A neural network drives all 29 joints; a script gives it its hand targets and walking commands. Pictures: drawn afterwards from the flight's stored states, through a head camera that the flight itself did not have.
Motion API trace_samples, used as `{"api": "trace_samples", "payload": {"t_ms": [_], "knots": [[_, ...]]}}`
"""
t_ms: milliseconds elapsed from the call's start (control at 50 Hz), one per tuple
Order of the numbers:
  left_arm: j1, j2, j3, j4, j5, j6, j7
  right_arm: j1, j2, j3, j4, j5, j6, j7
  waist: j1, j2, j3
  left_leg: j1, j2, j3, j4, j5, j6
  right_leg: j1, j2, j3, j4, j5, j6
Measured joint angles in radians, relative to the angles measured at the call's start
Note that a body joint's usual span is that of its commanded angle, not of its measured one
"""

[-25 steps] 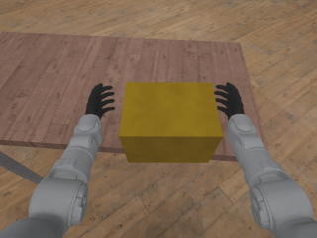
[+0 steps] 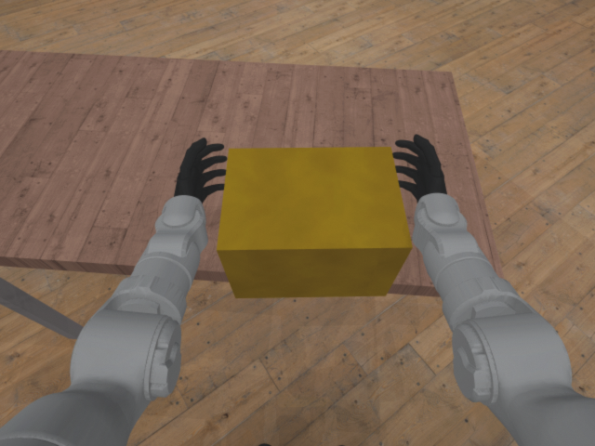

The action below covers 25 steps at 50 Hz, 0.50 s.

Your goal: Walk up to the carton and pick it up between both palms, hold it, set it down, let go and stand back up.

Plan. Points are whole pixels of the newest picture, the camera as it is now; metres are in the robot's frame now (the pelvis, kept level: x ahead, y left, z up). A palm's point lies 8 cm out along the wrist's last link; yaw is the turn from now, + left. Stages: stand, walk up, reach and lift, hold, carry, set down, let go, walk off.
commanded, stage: reach and lift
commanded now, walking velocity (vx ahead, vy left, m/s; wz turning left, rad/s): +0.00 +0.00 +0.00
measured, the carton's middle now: (310, 225) +0.41 +0.00 +0.00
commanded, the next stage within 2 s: none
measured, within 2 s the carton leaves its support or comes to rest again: leaves its support in 0.92 s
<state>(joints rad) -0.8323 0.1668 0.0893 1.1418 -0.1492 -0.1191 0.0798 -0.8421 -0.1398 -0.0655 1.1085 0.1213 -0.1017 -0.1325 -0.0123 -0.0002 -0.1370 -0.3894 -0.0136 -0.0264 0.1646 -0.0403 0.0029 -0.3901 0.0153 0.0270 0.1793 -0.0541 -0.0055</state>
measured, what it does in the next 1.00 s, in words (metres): stands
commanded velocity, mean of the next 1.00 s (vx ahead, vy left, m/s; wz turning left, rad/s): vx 0.00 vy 0.00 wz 0.00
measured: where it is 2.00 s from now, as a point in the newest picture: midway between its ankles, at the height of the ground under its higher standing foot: outside the picture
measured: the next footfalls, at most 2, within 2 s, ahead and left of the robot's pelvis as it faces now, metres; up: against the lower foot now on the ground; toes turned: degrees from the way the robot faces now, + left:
none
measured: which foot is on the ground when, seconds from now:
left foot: down 0.00-1.00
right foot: down 0.00-1.00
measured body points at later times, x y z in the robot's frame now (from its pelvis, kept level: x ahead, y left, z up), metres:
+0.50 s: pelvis +0.02 +0.00 +0.00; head +0.08 +0.00 +0.45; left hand +0.45 +0.17 +0.05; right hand +0.45 -0.16 +0.06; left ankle +0.00 +0.12 -0.75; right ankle +0.00 -0.11 -0.75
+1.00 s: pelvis +0.03 +0.01 +0.00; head +0.08 +0.01 +0.45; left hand +0.43 +0.18 +0.06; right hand +0.43 -0.15 +0.08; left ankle +0.00 +0.12 -0.75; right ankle +0.00 -0.11 -0.75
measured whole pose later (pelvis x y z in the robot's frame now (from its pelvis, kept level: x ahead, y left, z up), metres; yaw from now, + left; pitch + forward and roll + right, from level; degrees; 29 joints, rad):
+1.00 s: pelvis +0.03 +0.01 +0.00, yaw -1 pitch +12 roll +0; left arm -0.51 0.10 0.12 0.54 0.00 0.20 0.09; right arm -0.52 0.00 -0.16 0.48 -0.05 0.24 -0.11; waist 0.00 -0.02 -0.13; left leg -0.17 -0.02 -0.02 -0.03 0.00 0.01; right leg -0.18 0.01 0.04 -0.02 -0.01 0.00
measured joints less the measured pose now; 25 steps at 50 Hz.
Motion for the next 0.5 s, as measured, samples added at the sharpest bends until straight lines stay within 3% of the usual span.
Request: {"api": "trace_samples", "payload": {"t_ms": [300,420,500], "knots": [[-0.038,-0.011,0.103,-0.03,0.102,0.033,0.01,-0.023,0.044,-0.083,-0.062,-0.112,0.043,-0.024,0.002,0.002,-0.023,-0.031,0.006,0.009,-0.071,0.043,-0.002,-0.04,0.004,0.009,-0.061,0.042,-0.002],[0.014,-0.042,0.166,-0.078,0.168,0.029,-0.007,0.027,0.079,-0.151,-0.124,-0.179,0.054,-0.004,0.008,0.003,-0.034,0.03,0.007,0.007,-0.158,0.076,-0.001,0.016,0.003,0.008,-0.134,0.067,-0.003],[0.071,-0.084,0.222,-0.142,0.244,0.037,-0.038,0.093,0.114,-0.217,-0.195,-0.256,0.064,0.038,0.015,0.005,-0.047,0.093,0.009,0.007,-0.232,0.101,0.0,0.077,0.003,0.008,-0.206,0.091,-0.003]]}}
